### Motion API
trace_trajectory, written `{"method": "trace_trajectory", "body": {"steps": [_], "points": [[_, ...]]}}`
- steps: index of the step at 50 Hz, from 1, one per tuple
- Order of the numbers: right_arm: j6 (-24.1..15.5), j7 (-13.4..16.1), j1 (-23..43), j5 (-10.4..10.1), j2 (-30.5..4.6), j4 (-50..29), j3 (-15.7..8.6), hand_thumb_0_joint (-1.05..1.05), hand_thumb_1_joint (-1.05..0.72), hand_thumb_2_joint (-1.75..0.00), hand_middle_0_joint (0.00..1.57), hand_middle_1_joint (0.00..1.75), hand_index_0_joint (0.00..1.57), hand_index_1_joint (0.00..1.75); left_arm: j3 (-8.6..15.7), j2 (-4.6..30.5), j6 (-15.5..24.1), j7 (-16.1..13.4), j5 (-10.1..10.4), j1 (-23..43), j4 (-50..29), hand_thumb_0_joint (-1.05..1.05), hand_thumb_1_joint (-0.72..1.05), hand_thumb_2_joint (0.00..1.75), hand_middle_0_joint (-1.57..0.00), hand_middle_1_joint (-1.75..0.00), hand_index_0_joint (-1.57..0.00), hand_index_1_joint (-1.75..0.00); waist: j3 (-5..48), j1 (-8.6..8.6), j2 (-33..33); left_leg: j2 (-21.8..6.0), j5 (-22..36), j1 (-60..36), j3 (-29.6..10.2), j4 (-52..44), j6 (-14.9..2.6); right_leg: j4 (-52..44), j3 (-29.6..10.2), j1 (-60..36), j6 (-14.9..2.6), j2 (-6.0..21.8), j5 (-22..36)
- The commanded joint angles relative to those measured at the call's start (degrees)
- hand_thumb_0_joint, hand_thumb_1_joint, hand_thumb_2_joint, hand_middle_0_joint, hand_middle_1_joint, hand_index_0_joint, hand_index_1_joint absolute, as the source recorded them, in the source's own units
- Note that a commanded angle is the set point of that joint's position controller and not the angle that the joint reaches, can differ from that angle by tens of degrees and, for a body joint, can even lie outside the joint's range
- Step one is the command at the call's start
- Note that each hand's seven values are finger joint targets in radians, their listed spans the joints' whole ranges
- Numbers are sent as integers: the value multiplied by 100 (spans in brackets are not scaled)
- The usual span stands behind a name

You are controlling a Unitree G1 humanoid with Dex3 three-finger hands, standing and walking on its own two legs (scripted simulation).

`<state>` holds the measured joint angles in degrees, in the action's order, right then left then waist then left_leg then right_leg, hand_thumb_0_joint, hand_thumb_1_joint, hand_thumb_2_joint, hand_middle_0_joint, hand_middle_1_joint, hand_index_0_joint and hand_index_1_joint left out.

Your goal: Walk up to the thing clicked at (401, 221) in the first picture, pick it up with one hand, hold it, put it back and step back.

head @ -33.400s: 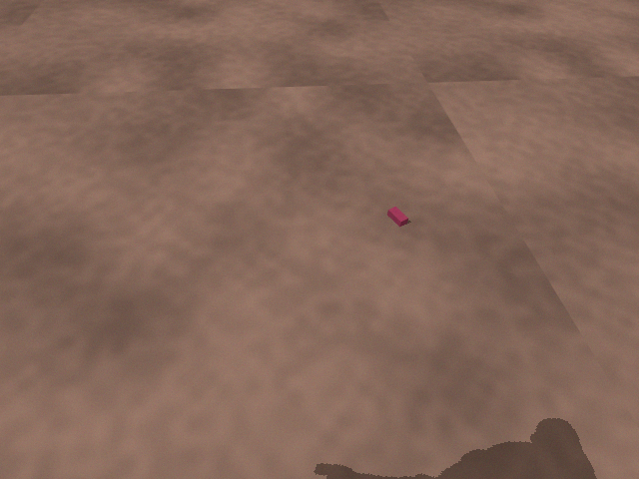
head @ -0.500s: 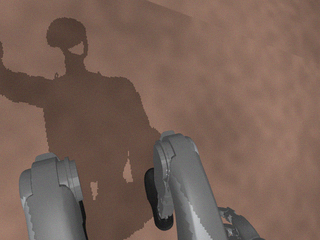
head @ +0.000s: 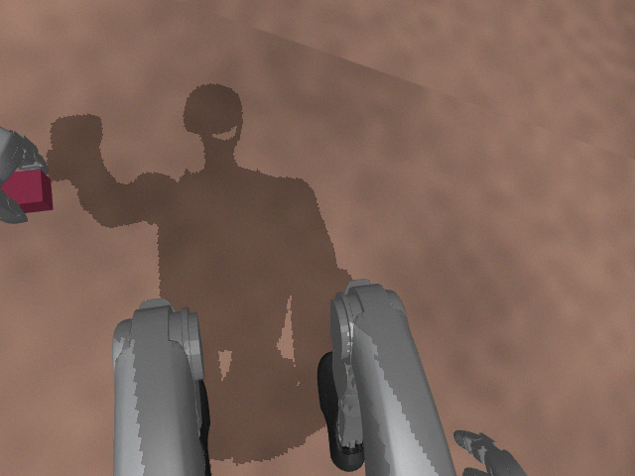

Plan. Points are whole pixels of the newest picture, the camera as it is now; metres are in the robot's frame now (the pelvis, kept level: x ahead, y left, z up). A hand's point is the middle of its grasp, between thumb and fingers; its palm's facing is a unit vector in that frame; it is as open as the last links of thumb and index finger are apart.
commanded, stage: lift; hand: left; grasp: from above
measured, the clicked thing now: (7, 194) +0.46 +0.34 -0.15
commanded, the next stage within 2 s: hold in 1.28 s
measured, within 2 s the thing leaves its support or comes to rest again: neither
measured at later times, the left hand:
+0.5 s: hand out of the picture +0.38 +0.30 +0.09, palm faces -0.40 -0.14 -0.91, open 7.0 cm
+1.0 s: hand out of the picture +0.35 +0.26 +0.24, palm faces -0.42 -0.13 -0.90, open 7.1 cm
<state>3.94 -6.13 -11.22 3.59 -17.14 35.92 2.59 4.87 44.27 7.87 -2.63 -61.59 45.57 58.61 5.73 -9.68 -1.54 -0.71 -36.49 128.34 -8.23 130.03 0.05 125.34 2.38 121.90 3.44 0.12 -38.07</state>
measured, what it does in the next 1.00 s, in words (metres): rises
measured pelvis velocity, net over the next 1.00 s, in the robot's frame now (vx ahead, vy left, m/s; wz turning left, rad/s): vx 0.04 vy -0.01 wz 0.10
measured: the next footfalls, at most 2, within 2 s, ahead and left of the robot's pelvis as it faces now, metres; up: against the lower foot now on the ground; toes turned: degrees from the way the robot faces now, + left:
none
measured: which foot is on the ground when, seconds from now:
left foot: down 0.00-1.00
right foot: down 0.00-1.00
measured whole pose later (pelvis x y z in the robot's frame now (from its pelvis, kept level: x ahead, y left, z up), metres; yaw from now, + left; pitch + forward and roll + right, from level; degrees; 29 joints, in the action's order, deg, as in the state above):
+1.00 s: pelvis +0.04 -0.01 +0.31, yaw +6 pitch +15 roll -2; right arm -1.9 3.0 -13.2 -2.1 -14.4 41.3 -1.5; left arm -7.7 25.3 -0.7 -5.5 -55.9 17.9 42.6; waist 7.0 -3.5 -2.6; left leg -3.2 -26.3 54.9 -1.3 66.3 1.0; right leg 64.2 0.3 52.7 1.8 0.6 -26.3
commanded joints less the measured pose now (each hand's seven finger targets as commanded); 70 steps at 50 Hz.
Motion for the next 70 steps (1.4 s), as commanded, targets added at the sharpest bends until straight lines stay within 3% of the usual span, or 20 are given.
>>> {"method": "trace_trajectory", "body": {"steps": [1,4,8,11,13,15,17,18,22,23,28,30,32,34,35,41,50,56,62,70], "points": [[-62,189,-907,-95,-1288,-294,-575,0,-90,-90,20,30,20,30,285,1591,36,-41,216,1527,-1538,0,88,15,-117,-25,-122,-19,3902,107,-1591,36,222,-3533,335,-2160,-173,-1608,463,-1833,-554,-205,715],[-68,250,-769,-176,-1245,-378,-611,0,-90,-90,20,30,20,30,204,1404,3,23,337,1371,-1939,0,89,15,-116,-27,-122,-21,3978,161,-1684,2,-46,-3838,192,-2578,-172,-1710,473,-1930,-536,-206,632],[-80,343,-690,-279,-1189,-402,-655,0,-90,-90,20,30,20,30,255,1283,-91,91,501,902,-2382,0,88,12,-114,-27,-120,-21,4032,257,-1486,-5,236,-4330,128,-2968,-161,-2021,429,-2373,-498,-174,883],[-97,421,-599,-311,-1109,-413,-680,0,-89,-90,20,30,20,30,195,1143,-181,122,558,663,-2646,0,88,13,-114,-27,-120,-21,4006,240,-1348,-22,354,-4628,177,-3214,-167,-2353,388,-2731,-477,-177,963],[-91,468,-521,-337,-1074,-415,-687,0,-89,-90,20,30,20,30,296,1206,-260,121,611,453,-2809,0,87,10,-113,-26,-120,-20,4040,354,-1254,-16,533,-4869,260,-3380,-172,-2622,329,-3064,-468,-165,1046],[-106,511,-462,-351,-995,-460,-687,0,-89,-90,20,30,20,30,101,905,-338,141,668,272,-3069,0,88,13,-114,-26,-120,-20,4035,339,-1226,-35,584,-5148,304,-3616,-165,-2902,299,-3371,-464,-180,1077],[-103,549,-425,-384,-962,-457,-708,0,-89,-90,20,30,20,30,171,915,-449,144,698,-74,-3154,0,86,11,-113,-26,-119,-20,3986,444,-1076,-49,725,-5430,345,-3860,-164,-3223,266,-3726,-457,-177,1130],[-109,570,-371,-387,-916,-455,-702,0,-89,-90,20,30,20,30,33,721,-505,156,712,-199,-3179,0,86,11,-113,-26,-119,-20,3899,435,-1037,-50,685,-5529,385,-4002,-159,-3396,243,-3856,-454,-181,1091],[-155,655,-270,-425,-776,-436,-693,0,-89,-90,20,30,20,30,-12,545,-686,100,789,-565,-3423,0,85,10,-112,-27,-118,-20,3599,442,-695,-26,630,-5866,557,-4455,-171,-4198,112,-4635,-430,-179,968],[-176,680,-224,-444,-751,-452,-667,0,-89,-90,20,30,20,30,-2,638,-697,90,789,-428,-3654,0,84,15,-111,-29,-117,-23,3627,446,-727,-13,580,-6003,588,-4601,-169,-4396,68,-4874,-430,-179,898],[-332,806,-150,-484,-640,-310,-626,0,-90,-90,20,30,20,30,-220,265,-744,66,755,-734,-3371,0,81,16,-109,-30,-115,-24,2926,415,-564,-23,450,-6498,584,-5300,-146,-5075,-68,-5491,-423,-175,816],[-392,843,-124,-503,-653,-292,-611,0,-89,-90,20,30,20,30,-208,179,-774,12,777,-950,-3244,0,80,16,-108,-31,-114,-26,2705,522,-499,-46,334,-6781,461,-5730,-124,-5286,-49,-5772,-427,-186,758],[-455,871,-107,-529,-613,-285,-603,0,-89,-90,20,30,20,30,-426,-97,-796,-18,773,-1054,-3117,0,80,14,-108,-32,-114,-25,2416,478,-431,-52,322,-7015,464,-6043,-105,-5592,-60,-5958,-435,-198,765],[-526,907,-71,-536,-611,-247,-608,0,-90,-90,20,30,20,30,-424,-126,-823,-52,746,-1187,-2897,0,80,15,-107,-34,-113,-28,2192,537,-382,-61,260,-7192,434,-6341,-94,-5849,-84,-6165,-427,-207,734],[-561,914,-90,-554,-581,-252,-595,0,-90,-90,20,30,20,30,-598,-348,-834,-52,749,-1282,-2864,0,80,13,-107,-33,-114,-26,2047,502,-372,-55,345,-7262,474,-6453,-81,-5969,-96,-6269,-440,-201,782],[-735,971,-118,-569,-556,-194,-630,0,-90,-90,20,30,20,30,-671,-428,-777,-201,678,-1006,-2935,0,80,10,-107,-32,-113,-25,1900,531,-484,-36,344,-8008,475,-7185,-43,-6704,-189,-6954,-418,-223,791],[-801,979,-379,-563,-487,76,-688,0,-89,-90,20,30,20,30,-839,-709,-949,-717,489,-965,-2433,0,77,18,-105,-36,-111,-30,1921,566,-175,73,1774,-9051,768,-7695,-15,-7617,-312,-8175,-374,-226,1919],[-788,945,-353,-573,-486,122,-738,0,-89,-90,20,30,20,30,-995,-962,-1182,-706,616,-1214,-2145,0,79,19,-106,-37,-112,-31,1720,712,-190,42,2265,-9661,740,-8305,40,-7975,-239,-8715,-386,-240,2380],[-772,925,-354,-585,-472,64,-739,0,-90,-90,20,30,20,30,-1085,-1019,-1201,-559,701,-1098,-2184,0,78,20,-108,-34,-113,-29,1477,705,32,95,2429,-9907,822,-8651,-5,-8435,-311,-9208,-332,-212,2569],[-720,911,-271,-604,-474,56,-766,0,-90,-90,20,30,20,30,-1089,-1037,-1170,-611,559,-1012,-2476,0,76,20,-105,-38,-111,-31,1681,806,-48,105,3006,-10612,885,-9029,19,-8733,-308,-9713,-341,-205,3087]]}}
